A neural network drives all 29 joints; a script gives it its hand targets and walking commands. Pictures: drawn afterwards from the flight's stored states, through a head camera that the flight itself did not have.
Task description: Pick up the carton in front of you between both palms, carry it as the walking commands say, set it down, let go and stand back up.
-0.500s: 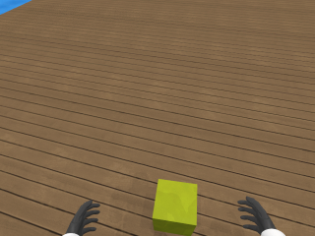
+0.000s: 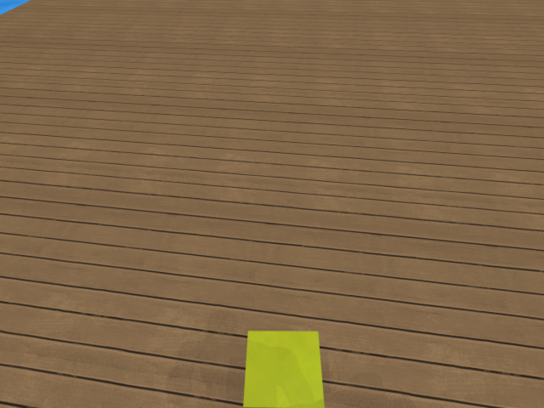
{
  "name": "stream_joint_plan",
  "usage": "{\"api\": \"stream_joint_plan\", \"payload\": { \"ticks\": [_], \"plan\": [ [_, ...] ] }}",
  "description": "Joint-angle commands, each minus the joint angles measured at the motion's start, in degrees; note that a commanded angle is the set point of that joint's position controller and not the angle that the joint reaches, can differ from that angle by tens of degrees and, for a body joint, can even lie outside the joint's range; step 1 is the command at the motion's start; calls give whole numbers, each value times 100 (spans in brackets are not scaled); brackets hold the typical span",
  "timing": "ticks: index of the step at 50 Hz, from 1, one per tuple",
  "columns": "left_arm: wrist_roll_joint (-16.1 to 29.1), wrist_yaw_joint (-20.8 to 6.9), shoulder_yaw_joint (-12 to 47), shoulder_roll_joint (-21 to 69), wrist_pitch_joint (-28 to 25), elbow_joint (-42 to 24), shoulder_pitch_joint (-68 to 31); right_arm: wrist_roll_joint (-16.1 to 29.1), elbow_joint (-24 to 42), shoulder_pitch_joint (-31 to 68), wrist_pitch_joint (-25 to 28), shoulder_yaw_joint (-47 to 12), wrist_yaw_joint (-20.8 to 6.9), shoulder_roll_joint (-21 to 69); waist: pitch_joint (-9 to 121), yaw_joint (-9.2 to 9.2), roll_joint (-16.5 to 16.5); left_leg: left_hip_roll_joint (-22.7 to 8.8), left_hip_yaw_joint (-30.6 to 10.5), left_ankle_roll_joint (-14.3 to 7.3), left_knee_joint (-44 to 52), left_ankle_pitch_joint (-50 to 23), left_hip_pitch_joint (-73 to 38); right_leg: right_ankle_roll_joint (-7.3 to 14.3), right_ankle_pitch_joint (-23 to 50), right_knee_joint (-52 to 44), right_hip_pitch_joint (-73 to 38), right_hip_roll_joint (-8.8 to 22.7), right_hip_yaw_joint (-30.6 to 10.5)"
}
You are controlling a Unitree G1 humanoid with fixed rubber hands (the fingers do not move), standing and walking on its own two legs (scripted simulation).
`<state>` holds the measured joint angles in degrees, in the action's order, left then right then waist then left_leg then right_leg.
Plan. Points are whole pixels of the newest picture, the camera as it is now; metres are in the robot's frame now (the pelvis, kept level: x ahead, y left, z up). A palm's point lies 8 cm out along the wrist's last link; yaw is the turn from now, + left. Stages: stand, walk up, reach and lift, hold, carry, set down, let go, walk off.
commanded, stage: stand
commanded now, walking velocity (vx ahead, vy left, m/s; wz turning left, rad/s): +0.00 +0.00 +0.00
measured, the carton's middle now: (283, 379) +0.35 +0.00 -0.63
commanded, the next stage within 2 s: none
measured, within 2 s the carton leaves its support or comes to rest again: neither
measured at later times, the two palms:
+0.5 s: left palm out of the picture +0.08 +0.25 -0.11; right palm out of the picture +0.02 -0.27 -0.11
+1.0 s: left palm out of the picture +0.06 +0.25 -0.11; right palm out of the picture -0.04 -0.26 -0.12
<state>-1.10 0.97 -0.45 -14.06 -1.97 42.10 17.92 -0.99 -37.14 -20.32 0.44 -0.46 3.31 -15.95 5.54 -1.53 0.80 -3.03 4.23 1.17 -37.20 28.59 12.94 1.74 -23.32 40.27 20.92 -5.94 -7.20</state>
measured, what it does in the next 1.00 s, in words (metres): stands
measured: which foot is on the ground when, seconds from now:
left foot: down 0.00-1.00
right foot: down 0.00-1.00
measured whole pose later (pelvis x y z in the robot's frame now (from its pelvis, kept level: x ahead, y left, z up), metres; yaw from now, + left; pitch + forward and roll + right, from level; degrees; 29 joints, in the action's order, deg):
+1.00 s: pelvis -0.03 +0.01 +0.01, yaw -5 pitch +1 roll +1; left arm -1.1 2.2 -0.7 -13.1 0.7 45.6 18.5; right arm -1.2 -47.1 -22.7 -2.3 0.1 2.9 -15.6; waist 1.2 -1.4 0.4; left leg -2.7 9.4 0.3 -33.3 25.7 8.6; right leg 0.7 -19.8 38.8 19.4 -5.8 -11.2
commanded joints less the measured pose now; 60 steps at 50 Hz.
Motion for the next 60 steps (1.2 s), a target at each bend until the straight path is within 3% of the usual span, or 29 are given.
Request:
{"api": "stream_joint_plan", "payload": {
  "ticks": [1, 26, 60],
  "plan": [
    [11, 47, -172, -680, -4, -280, 246, 12, 328, -206, 22, 188, 41, -688, -60, 57, -29, -300, -157, -110, 237, -2765, -210, 125, 3300, -316, -59, 571, -415],
    [-18, 111, -199, -679, 171, -170, 250, -14, -143, -527, -190, 219, 17, -731, -461, 23, -160, -292, 70, -273, 624, -1799, -404, 154, 2588, -534, 116, 467, -672],
    [18, 169, -140, -473, 220, 327, 281, -37, -1267, -634, -242, 217, -38, -487, -759, 0, -156, -377, 118, -382, 989, -1636, -605, 113, 2401, -732, 125, 479, -688]
  ]
}}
